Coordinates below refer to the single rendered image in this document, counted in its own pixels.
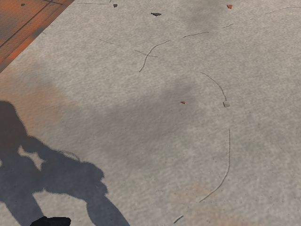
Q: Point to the left robot hand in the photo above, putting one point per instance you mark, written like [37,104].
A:
[54,221]

